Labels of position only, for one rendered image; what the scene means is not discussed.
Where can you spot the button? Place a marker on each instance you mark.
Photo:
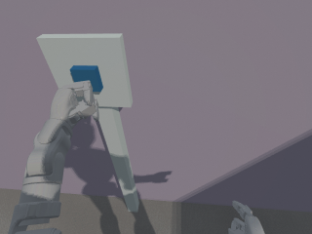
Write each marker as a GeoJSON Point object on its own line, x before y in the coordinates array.
{"type": "Point", "coordinates": [87, 73]}

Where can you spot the left robot hand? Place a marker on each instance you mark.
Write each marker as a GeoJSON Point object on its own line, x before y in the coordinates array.
{"type": "Point", "coordinates": [66, 107]}

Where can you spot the right robot hand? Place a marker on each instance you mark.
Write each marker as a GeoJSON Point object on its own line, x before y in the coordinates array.
{"type": "Point", "coordinates": [251, 224]}

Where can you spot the panel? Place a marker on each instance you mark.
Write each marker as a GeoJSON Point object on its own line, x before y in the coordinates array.
{"type": "Point", "coordinates": [107, 52]}

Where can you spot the robot left forearm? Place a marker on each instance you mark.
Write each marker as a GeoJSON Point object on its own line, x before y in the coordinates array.
{"type": "Point", "coordinates": [39, 197]}

